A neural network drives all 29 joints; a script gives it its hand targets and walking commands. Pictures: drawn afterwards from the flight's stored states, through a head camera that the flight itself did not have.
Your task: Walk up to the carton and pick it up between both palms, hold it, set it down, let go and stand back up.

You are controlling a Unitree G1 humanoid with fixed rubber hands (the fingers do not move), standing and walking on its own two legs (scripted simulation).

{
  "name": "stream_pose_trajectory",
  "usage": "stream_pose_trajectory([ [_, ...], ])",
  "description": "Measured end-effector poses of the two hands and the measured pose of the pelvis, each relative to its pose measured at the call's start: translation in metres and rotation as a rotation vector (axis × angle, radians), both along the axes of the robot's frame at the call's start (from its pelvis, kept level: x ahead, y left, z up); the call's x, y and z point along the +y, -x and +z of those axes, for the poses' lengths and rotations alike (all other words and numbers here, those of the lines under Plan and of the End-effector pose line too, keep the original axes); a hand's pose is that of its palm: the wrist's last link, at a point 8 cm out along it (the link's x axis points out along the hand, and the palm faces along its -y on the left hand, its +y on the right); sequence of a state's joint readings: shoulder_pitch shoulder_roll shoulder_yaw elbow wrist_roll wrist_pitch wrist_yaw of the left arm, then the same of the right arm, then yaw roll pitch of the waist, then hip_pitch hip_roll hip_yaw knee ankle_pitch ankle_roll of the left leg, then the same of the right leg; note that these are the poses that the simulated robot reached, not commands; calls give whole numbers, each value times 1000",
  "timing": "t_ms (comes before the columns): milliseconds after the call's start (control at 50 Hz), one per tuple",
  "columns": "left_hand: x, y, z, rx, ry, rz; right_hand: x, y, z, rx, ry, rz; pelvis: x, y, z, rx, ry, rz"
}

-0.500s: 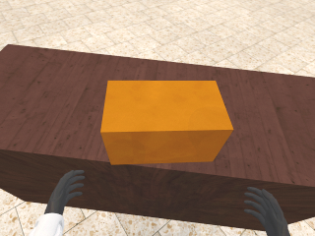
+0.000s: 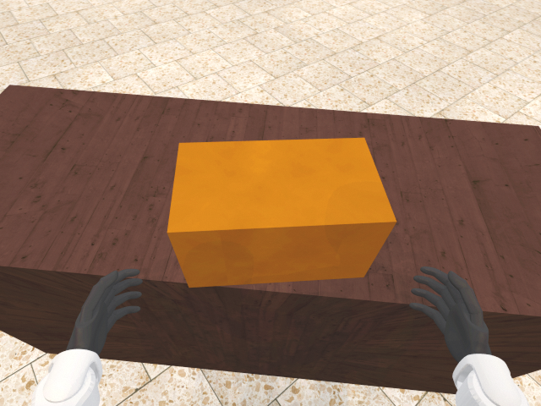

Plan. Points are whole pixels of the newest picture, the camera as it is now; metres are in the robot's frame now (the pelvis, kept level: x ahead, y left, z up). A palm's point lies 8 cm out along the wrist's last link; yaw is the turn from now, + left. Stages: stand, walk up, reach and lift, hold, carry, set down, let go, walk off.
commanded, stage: reach and lift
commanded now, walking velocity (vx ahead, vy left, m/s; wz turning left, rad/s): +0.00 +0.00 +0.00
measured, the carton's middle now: (275, 213) +0.42 +0.01 +0.02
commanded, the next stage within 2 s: none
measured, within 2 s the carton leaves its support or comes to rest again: neither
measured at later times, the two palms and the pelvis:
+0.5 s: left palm (104, 261) +0.30 +0.25 +0.06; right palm (465, 271) +0.29 -0.23 +0.08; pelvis +0.01 +0.00 +0.00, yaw +0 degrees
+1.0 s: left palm (114, 202) +0.38 +0.25 +0.09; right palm (461, 217) +0.36 -0.24 +0.11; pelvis +0.01 +0.00 +0.00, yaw +0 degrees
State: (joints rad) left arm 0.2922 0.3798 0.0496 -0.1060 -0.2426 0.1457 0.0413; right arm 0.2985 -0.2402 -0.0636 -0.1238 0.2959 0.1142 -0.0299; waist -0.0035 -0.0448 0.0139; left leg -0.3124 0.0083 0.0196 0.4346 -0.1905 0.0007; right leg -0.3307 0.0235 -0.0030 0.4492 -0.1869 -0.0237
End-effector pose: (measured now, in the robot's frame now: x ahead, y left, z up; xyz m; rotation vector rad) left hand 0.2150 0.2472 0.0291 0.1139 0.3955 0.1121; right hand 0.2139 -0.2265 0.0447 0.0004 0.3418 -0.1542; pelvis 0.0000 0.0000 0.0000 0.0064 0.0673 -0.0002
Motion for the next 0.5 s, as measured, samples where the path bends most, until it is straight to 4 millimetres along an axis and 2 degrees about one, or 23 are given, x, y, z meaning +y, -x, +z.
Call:
stream_pose_trajectory([
  [140,-2,-22,16,-20,-11,-22,-2,-26,10,-38,-34,-13,0,0,0,1,0,0],
  [280,-6,-48,28,-27,-21,-53,-3,-44,17,-48,-48,-7,0,-3,0,6,0,0],
  [500,-1,-86,34,-16,-26,-55,-7,-72,39,-99,-38,9,0,-7,1,15,0,0],
])
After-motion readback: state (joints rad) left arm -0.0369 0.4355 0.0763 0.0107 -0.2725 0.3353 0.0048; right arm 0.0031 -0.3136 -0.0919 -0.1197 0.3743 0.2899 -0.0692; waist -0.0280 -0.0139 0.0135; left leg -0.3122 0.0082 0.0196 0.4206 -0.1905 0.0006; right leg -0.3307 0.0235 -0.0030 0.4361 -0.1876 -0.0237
